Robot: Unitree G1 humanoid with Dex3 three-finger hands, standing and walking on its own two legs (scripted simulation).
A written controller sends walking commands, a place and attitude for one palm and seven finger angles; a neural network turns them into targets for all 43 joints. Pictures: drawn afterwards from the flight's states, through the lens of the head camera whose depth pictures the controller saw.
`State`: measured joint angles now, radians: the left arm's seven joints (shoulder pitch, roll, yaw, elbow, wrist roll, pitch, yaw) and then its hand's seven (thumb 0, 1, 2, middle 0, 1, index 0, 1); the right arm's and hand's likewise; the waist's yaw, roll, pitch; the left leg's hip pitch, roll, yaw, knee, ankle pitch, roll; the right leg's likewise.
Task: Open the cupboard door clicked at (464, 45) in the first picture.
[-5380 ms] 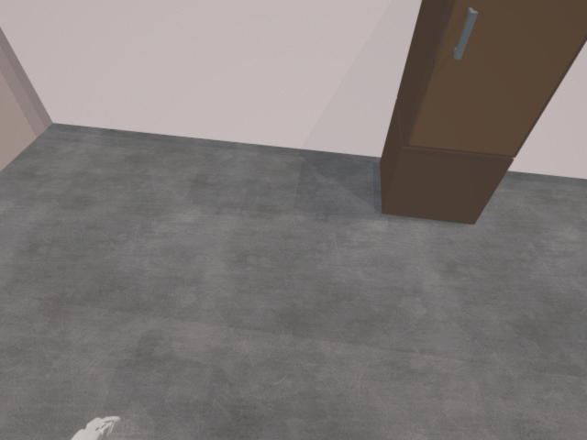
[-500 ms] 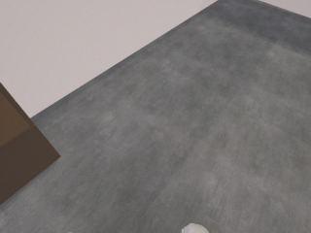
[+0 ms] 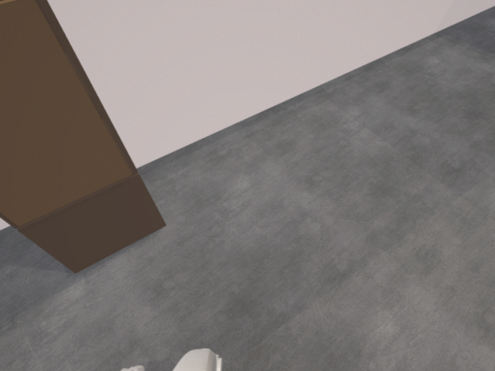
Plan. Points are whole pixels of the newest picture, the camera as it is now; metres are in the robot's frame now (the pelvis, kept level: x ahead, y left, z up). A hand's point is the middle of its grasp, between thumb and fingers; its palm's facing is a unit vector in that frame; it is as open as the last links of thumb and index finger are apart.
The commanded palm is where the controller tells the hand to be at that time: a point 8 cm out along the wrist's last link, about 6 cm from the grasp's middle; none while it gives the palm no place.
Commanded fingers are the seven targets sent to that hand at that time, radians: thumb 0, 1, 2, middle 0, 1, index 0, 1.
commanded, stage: turn to face it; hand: left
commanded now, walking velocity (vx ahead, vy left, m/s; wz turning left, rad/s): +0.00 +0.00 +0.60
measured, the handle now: out of the picture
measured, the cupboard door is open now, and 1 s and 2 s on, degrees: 0 0 0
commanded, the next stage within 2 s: take the last steps up to it in 0.90 s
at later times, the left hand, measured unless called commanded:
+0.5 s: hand out of the picture +0.04 +0.30 -0.17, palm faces +0.32 -0.92 -0.24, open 7.4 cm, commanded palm none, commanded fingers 0.00 0.90 0.90 -0.20 -0.30 -0.20 -0.30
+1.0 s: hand out of the picture +0.01 +0.22 -0.15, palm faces +0.48 -0.84 -0.27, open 7.4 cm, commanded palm none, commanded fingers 0.00 0.90 0.90 -0.20 -0.30 -0.20 -0.30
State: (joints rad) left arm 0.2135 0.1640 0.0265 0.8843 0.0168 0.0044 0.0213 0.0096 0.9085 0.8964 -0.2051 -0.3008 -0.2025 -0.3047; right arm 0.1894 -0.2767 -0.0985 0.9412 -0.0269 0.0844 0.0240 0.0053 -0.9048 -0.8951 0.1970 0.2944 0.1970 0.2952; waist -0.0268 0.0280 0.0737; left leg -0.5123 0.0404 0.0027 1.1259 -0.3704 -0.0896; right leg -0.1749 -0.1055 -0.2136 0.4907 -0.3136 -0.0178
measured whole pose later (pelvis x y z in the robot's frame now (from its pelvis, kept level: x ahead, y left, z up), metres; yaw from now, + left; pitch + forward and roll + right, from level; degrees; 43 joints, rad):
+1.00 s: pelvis +0.02 +0.01 +0.00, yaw +29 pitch -1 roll +2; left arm 0.20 0.16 0.02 0.91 0.02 0.01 0.02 0.01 0.91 0.90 -0.21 -0.30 -0.20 -0.30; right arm 0.24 -0.25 -0.08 0.99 -0.02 0.08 0.01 0.01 -0.90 -0.89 0.20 0.29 0.20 0.30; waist -0.03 0.05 0.05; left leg -0.46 0.01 -0.04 1.13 -0.39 -0.06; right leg -0.18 -0.07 -0.13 0.49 -0.29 -0.01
